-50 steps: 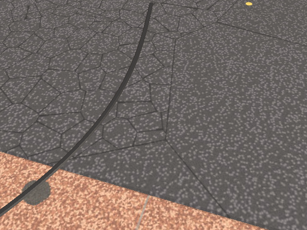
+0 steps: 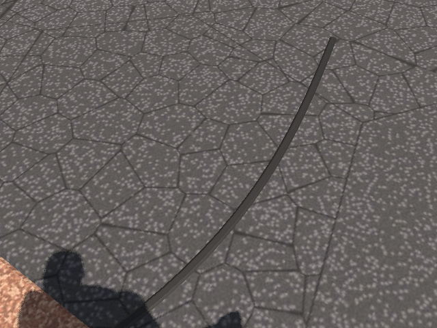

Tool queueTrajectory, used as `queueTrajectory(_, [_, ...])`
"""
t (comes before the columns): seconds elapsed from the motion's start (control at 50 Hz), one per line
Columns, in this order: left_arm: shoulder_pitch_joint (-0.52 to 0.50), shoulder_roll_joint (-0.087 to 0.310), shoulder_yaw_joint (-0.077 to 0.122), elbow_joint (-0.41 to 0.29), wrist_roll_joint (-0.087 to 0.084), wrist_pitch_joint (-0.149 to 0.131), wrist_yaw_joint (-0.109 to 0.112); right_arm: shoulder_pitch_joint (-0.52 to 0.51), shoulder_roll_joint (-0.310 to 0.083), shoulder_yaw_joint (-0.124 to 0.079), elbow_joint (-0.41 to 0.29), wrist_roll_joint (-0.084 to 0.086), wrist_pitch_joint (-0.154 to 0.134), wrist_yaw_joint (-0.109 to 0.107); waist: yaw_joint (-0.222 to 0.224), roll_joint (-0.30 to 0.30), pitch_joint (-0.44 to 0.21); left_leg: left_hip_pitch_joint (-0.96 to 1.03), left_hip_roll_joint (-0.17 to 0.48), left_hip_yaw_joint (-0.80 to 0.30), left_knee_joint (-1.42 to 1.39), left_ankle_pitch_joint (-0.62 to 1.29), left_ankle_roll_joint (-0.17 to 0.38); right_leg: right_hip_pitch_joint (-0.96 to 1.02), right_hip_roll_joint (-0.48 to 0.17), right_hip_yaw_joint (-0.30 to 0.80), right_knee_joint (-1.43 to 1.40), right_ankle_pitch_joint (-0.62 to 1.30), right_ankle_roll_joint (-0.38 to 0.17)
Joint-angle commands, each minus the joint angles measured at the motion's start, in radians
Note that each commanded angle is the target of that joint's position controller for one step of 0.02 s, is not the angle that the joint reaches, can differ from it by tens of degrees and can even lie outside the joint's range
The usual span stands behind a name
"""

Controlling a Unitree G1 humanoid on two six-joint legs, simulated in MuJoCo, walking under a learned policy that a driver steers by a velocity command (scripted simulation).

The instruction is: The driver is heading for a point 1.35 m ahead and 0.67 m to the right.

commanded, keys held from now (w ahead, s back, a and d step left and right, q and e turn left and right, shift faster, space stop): e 0.70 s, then w+e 0.14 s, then w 0.16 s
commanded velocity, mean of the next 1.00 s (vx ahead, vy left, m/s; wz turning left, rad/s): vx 0.10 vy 0.00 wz -0.50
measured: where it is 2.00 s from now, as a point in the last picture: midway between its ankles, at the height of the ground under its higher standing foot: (342, 292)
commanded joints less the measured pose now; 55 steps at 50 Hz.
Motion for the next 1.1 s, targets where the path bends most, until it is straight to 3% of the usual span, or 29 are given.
queueTrajectory(0.02, [-0.033, 0.204, 0.064, -0.077, -0.009, 0.01, 0.022, 0.089, -0.076, -0.027, -0.04, 0.001, 0.001, -0.016, -0.032, -0.144, -0.204, 0.037, -0.006, -0.006, -0.118, 0.071, -0.012, 0.153, -0.235, 0.288, -0.126, 0.253, -0.19])
queueTrajectory(0.1, [-0.043, 0.202, 0.072, -0.087, -0.02, 0.041, 0.041, 0.019, -0.076, -0.028, -0.057, 0.003, 0.002, -0.009, -0.014, -0.153, -0.176, 0.085, -0.021, -0.021, -0.234, 0.163, -0.01, 0.085, -0.208, 0.333, -0.154, -0.038, -0.166])
queueTrajectory(0.16, [-0.036, 0.198, 0.075, -0.089, -0.022, 0.059, 0.048, 0.001, -0.078, -0.029, -0.065, 0.008, -0.02, 0.005, -0.011, -0.166, -0.154, 0.127, -0.032, -0.022, -0.368, 0.191, 0.004, 0.091, -0.195, 0.384, -0.124, -0.067, -0.149])
queueTrajectory(0.2, [-0.047, 0.187, 0.071, -0.097, -0.03, 0.072, 0.055, 0.044, -0.084, -0.036, -0.05, 0.011, -0.037, 0.015, -0.046, -0.16, -0.15, 0.241, -0.025, -0.004, -0.564, 0.312, 0.029, 0.068, -0.158, 0.388, -0.068, -0.055, -0.107])
queueTrajectory(0.22, [-0.02, 0.155, 0.061, -0.098, -0.029, 0.075, 0.057, 0.063, -0.128, -0.048, -0.051, 0.001, -0.04, 0.012, -0.043, -0.111, -0.167, 0.336, 0.077, -0.066, -0.624, 0.348, 0.067, 0.008, -0.115, 0.352, 0.008, -0.15, -0.058])
queueTrajectory(0.24, [0.007, 0.1, 0.047, -0.112, -0.023, 0.071, 0.056, 0.036, -0.211, -0.064, -0.068, -0.025, -0.031, 0.005, -0.004, 0.129, -0.156, 0.388, 0.289, -0.288, -0.679, 0.429, 0.175, -0.138, 0.009, 0.186, 0.219, -0.372, 0.005])
queueTrajectory(0.26, [0.017, 0.154, 0.065, -0.124, -0.021, 0.06, 0.054, 0.015, -0.21, -0.066, -0.073, -0.059, -0.028, 0.012, -0.002, 0.261, -0.139, 0.307, 0.413, -0.438, -0.706, 0.555, 0.302, -0.205, 0.053, 0.072, 0.448, -0.537, 0.048])
queueTrajectory(0.28, [0.054, 0.215, 0.085, -0.102, -0.017, 0.058, 0.052, -0.027, -0.156, -0.05, -0.093, -0.05, -0.031, 0.011, 0.012, 0.181, -0.13, 0.291, 0.401, -0.385, -0.692, 0.581, 0.319, -0.204, 0.002, 0.085, 0.601, -0.5, 0.075])
queueTrajectory(0.3, [0.076, 0.224, 0.095, -0.078, -0.023, 0.067, 0.053, -0.069, -0.117, -0.04, -0.099, -0.032, -0.032, 0.009, 0.025, 0.125, -0.112, 0.287, 0.335, -0.279, -0.671, 0.575, 0.276, -0.211, -0.008, 0.075, 0.663, -0.444, 0.094])
queueTrajectory(0.32, [0.092, 0.205, 0.095, -0.061, -0.022, 0.081, 0.06, -0.093, -0.107, -0.036, -0.102, -0.016, -0.031, 0.007, 0.03, 0.102, -0.105, 0.305, 0.287, -0.208, -0.655, 0.56, 0.243, -0.23, -0.017, 0.061, 0.712, -0.394, 0.114])
queueTrajectory(0.34, [0.089, 0.186, 0.09, -0.063, -0.021, 0.092, 0.06, -0.094, -0.102, -0.033, -0.099, -0.007, -0.03, 0.006, 0.018, 0.109, -0.092, 0.31, 0.277, -0.167, -0.646, 0.615, 0.244, -0.251, -0.023, 0.054, 0.754, -0.362, 0.132])
queueTrajectory(0.4, [0.012, 0.138, 0.072, -0.117, -0.032, 0.096, 0.05, -0.046, -0.114, -0.038, -0.08, -0.013, -0.017, -0.001, -0.023, 0.139, -0.092, 0.36, 0.254, -0.074, -0.648, 0.684, 0.267, -0.264, -0.049, -0.01, 0.667, -0.304, 0.166])
queueTrajectory(0.5, [-0.042, 0.117, 0.054, -0.177, -0.026, 0.095, 0.025, -0.036, -0.172, -0.063, -0.069, -0.007, 0.0, 0.001, -0.054, 0.167, -0.138, 0.378, 0.299, -0.013, -0.637, 0.706, 0.285, -0.116, -0.094, -0.076, 0.425, -0.308, 0.154])
queueTrajectory(0.58, [-0.019, 0.138, 0.065, -0.193, -0.026, 0.107, 0.008, -0.044, -0.192, -0.073, -0.056, 0.018, -0.001, 0.017, -0.039, 0.179, -0.137, 0.365, 0.325, 0.016, -0.592, 0.691, 0.264, -0.003, -0.08, -0.128, 0.231, -0.259, 0.102])
queueTrajectory(0.62, [0.052, 0.143, 0.076, -0.172, -0.023, 0.11, 0.004, -0.049, -0.175, -0.071, -0.042, 0.038, -0.005, 0.018, 0.005, 0.148, -0.143, 0.3, 0.295, 0.074, -0.492, 0.612, 0.192, 0.15, -0.049, -0.147, 0.013, -0.084, 0.042])
queueTrajectory(0.64, [0.092, 0.19, 0.093, -0.165, -0.022, 0.108, 0.014, 0.011, -0.137, -0.062, -0.018, 0.026, -0.01, 0.023, 0.007, 0.033, -0.16, 0.179, 0.242, 0.15, -0.355, 0.459, 0.109, 0.304, -0.091, -0.046, -0.064, 0.102, -0.002])
queueTrajectory(0.66, [0.118, 0.328, 0.121, -0.185, -0.017, 0.103, 0.034, 0.007, -0.054, -0.031, -0.066, -0.04, -0.011, 0.029, -0.024, -0.323, -0.177, -0.14, 0.102, 0.23, -0.024, -0.118, -0.007, 0.486, -0.382, 0.343, -0.041, 0.547, -0.144])
queueTrajectory(0.68, [0.119, 0.309, 0.109, -0.205, 0.021, 0.079, 0.022, -0.097, -0.096, -0.042, -0.096, -0.025, -0.014, 0.018, 0.056, -0.255, -0.214, -0.225, 0.025, 0.065, 0.161, -0.224, -0.022, 0.393, -0.47, 0.448, -0.064, 0.555, -0.32])
queueTrajectory(0.7, [0.09, 0.277, 0.099, -0.2, 0.027, 0.059, 0.016, -0.124, -0.133, -0.053, -0.094, 0.0, -0.009, 0.011, 0.05, -0.166, -0.181, -0.228, 0.045, 0.018, 0.224, -0.155, -0.01, 0.349, -0.414, 0.366, -0.086, 0.445, -0.298])
queueTrajectory(0.72, [0.066, 0.246, 0.094, -0.186, 0.001, 0.048, 0.023, -0.103, -0.143, -0.06, -0.083, 0.005, -0.008, 0.009, 0.022, -0.134, -0.16, -0.244, 0.064, 0.006, 0.193, -0.05, 0.005, 0.342, -0.343, 0.31, -0.109, 0.19, -0.238])
queueTrajectory(0.74, [0.053, 0.208, 0.083, -0.181, -0.024, 0.047, 0.029, -0.092, -0.147, -0.065, -0.067, 0.001, -0.009, 0.007, 0.014, -0.117, -0.146, -0.263, 0.079, 0.001, 0.146, 0.027, 0.012, 0.339, -0.305, 0.305, -0.14, -0.08, -0.195])
queueTrajectory(0.76, [0.043, 0.192, 0.073, -0.182, -0.032, 0.047, 0.034, -0.091, -0.149, -0.068, -0.068, -0.001, -0.012, 0.009, 0.01, -0.142, -0.119, -0.259, 0.078, 0.001, 0.115, 0.1, 0.012, 0.306, -0.281, 0.316, -0.183, -0.272, -0.186])
queueTrajectory(0.78, [0.044, 0.184, 0.066, -0.186, -0.025, 0.045, 0.038, -0.094, -0.143, -0.068, -0.07, 0.003, -0.019, 0.016, 0.007, -0.167, -0.101, -0.251, 0.066, 0.006, 0.095, 0.154, 0.013, 0.285, -0.268, 0.337, -0.218, -0.377, -0.185])
queueTrajectory(0.84, [0.067, 0.19, 0.065, -0.186, -0.01, 0.028, 0.05, -0.116, -0.129, -0.065, -0.069, 0.01, -0.051, 0.029, 0.013, -0.159, -0.082, -0.233, 0.044, 0.006, -0.074, 0.247, 0.012, 0.294, -0.254, 0.339, -0.252, -0.364, -0.18])
queueTrajectory(0.94, [0.109, 0.206, 0.065, -0.151, -0.013, 0.009, 0.047, -0.145, -0.087, -0.042, -0.059, 0.012, -0.085, 0.053, 0.044, -0.164, -0.068, -0.101, 0.036, 0.026, -0.326, 0.328, 0.003, 0.242, -0.244, 0.286, -0.239, -0.285, -0.17])
queueTrajectory(1.02, [0.141, 0.22, 0.064, -0.128, -0.019, 0.003, 0.033, -0.175, -0.099, -0.035, -0.074, 0.026, -0.103, 0.066, 0.064, -0.148, -0.029, -0.035, 0.034, 0.034, -0.409, 0.304, 0.032, 0.196, -0.268, 0.33, -0.228, -0.34, -0.18])
queueTrajectory(1.06, [0.146, 0.215, 0.06, -0.12, -0.02, 0.003, 0.027, -0.163, -0.106, -0.034, -0.075, 0.032, -0.113, 0.069, 0.054, -0.144, -0.021, 0.012, 0.033, 0.04, -0.446, 0.292, 0.057, 0.189, -0.273, 0.351, -0.213, -0.342, -0.177])
queueTrajectory(1.1, [0.137, 0.194, 0.051, -0.116, -0.02, 0.007, 0.023, -0.1, -0.105, -0.034, -0.055, 0.029, -0.121, 0.069, 0.009, -0.131, -0.033, 0.14, 0.021, 0.064, -0.52, 0.329, 0.082, 0.155, -0.245, 0.337, -0.164, -0.312, -0.154])
Next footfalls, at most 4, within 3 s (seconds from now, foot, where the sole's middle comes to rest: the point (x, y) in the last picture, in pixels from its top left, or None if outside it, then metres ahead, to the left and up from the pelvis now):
0.22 left None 0.13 0.14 -0.77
0.64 right None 0.03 -0.11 -0.77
1.14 left None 0.26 0.02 -0.77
1.62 right None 0.39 -0.37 -0.77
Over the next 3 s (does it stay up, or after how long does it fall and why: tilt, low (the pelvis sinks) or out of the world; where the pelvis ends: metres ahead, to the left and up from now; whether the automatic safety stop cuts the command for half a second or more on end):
stays up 0.92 -0.64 0.01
